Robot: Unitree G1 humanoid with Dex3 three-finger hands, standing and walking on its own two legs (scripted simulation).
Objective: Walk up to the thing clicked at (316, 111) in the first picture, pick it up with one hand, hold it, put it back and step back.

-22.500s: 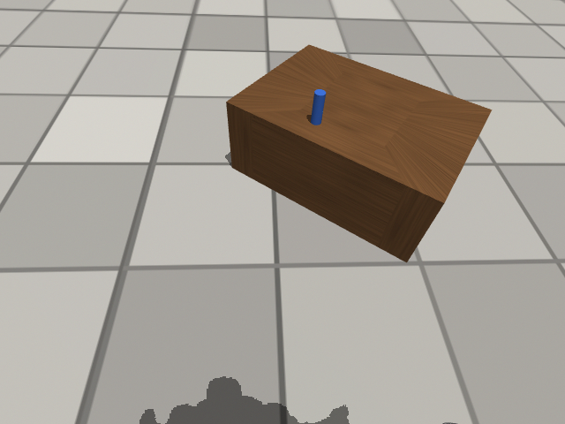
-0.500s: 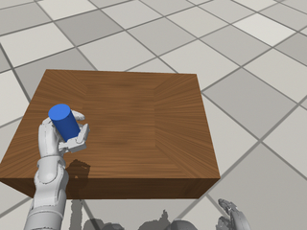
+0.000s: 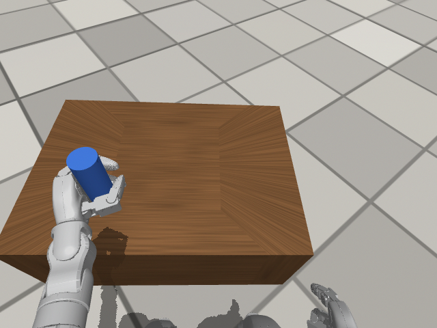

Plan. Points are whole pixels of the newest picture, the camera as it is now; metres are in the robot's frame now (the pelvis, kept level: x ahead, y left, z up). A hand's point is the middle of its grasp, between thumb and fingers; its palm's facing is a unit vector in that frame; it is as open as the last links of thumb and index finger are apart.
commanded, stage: crouch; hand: left
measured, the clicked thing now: (96, 182) +0.34 +0.20 +0.08
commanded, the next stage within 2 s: lower in 1.34 s
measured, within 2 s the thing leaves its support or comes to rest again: neither
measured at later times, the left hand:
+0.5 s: hand (109, 192) +0.38 +0.21 -0.03, palm faces +0.23 -0.97 +0.01, open 5.7 cm
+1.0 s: hand (118, 191) +0.44 +0.22 -0.12, palm faces +0.23 -0.97 +0.00, open 5.7 cm
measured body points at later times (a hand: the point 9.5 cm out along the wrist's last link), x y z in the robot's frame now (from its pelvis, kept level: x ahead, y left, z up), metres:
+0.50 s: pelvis -0.02 +0.00 -0.05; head +0.09 +0.02 +0.38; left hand +0.36 +0.26 -0.03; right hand +0.09 -0.26 -0.16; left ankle +0.00 +0.13 -0.70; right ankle +0.02 -0.13 -0.70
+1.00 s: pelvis -0.05 +0.01 -0.14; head +0.12 +0.03 +0.28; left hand +0.42 +0.27 -0.12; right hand +0.01 -0.26 -0.26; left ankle +0.00 +0.13 -0.70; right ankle +0.02 -0.13 -0.70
